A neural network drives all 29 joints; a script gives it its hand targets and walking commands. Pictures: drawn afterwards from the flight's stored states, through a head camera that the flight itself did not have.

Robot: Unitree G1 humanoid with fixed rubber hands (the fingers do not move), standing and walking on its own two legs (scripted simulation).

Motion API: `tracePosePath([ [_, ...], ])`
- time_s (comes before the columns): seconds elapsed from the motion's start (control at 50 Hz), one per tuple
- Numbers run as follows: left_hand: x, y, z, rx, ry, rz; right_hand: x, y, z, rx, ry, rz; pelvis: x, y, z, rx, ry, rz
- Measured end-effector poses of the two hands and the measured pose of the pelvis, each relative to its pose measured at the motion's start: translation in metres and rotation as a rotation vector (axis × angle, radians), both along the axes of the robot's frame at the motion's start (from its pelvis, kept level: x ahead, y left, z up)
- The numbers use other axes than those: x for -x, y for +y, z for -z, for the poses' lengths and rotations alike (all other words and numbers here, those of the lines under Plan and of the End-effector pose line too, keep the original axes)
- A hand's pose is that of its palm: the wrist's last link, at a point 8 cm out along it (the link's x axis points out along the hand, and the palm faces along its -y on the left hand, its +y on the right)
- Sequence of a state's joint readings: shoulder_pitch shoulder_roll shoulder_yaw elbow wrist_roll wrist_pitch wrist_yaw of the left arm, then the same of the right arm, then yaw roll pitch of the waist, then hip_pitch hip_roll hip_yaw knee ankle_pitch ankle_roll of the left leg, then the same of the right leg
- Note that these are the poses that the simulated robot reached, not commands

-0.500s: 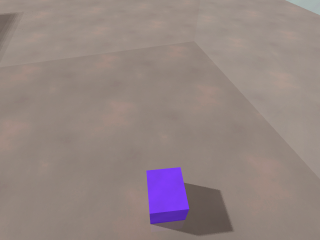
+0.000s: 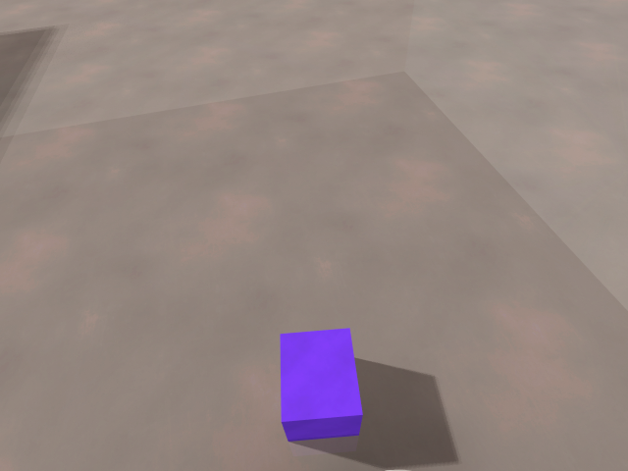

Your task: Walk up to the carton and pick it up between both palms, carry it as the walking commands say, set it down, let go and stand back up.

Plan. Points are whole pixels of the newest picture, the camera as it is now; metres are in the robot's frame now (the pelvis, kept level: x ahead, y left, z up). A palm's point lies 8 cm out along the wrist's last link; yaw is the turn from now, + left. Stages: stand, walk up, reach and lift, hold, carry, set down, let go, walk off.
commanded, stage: walk up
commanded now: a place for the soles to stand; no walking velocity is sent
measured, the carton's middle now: (319, 384) +0.47 +0.00 -0.65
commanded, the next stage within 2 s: reach and lift in 1.64 s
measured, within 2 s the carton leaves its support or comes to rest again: neither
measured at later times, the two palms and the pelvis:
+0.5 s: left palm out of the picture +0.09 +0.26 -0.09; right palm (576, 452) +0.16 -0.31 -0.08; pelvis +0.03 -0.03 +0.03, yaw +3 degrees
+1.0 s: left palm out of the picture +0.07 +0.26 -0.10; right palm out of the picture +0.13 -0.29 -0.10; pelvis +0.04 -0.02 +0.03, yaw +4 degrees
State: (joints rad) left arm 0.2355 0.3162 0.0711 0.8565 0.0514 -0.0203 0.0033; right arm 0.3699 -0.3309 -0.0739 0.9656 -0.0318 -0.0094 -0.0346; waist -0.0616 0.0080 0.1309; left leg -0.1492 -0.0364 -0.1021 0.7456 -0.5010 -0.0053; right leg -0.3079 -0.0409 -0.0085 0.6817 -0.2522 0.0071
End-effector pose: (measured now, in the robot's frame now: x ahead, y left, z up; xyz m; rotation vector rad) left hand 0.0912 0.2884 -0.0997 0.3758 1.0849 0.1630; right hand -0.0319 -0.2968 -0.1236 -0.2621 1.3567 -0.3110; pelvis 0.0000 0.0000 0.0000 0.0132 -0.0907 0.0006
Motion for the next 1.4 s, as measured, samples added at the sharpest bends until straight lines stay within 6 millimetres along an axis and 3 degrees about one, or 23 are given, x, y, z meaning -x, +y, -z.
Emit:
tracePosePath([
  [0.2,-0.019,-0.029,-0.002,0.036,-0.069,-0.035,-0.091,-0.036,-0.009,0.031,-0.121,-0.144,-0.003,-0.02,0.001,0.004,-0.023,-0.039],
  [0.36,-0.013,-0.036,-0.008,0.078,-0.031,-0.084,-0.157,-0.028,-0.034,-0.01,-0.214,-0.195,-0.016,-0.028,-0.018,0.003,0.006,-0.047],
  [0.5,-0.001,-0.025,-0.011,0.066,0.011,-0.147,-0.187,-0.018,-0.041,-0.02,-0.222,-0.229,-0.027,-0.028,-0.026,0.014,0.025,-0.053],
  [0.64,0.013,-0.019,-0.01,0.061,0.064,-0.203,-0.193,-0.006,-0.035,-0.04,-0.185,-0.225,-0.035,-0.025,-0.029,0.019,0.03,-0.058],
  [0.82,0.021,-0.024,-0.006,0.078,0.116,-0.233,-0.181,0.004,-0.027,-0.055,-0.13,-0.199,-0.042,-0.021,-0.031,0.019,0.033,-0.063],
  [1.08,0.012,-0.025,-0.004,0.086,0.117,-0.228,-0.161,0.001,-0.027,-0.04,-0.091,-0.161,-0.044,-0.017,-0.031,0.018,0.033,-0.064],
  [1.4,0.005,-0.014,-0.008,0.053,0.095,-0.195,-0.154,0.002,-0.028,-0.042,-0.102,-0.138,-0.042,-0.013,-0.031,0.015,0.035,-0.049],
])
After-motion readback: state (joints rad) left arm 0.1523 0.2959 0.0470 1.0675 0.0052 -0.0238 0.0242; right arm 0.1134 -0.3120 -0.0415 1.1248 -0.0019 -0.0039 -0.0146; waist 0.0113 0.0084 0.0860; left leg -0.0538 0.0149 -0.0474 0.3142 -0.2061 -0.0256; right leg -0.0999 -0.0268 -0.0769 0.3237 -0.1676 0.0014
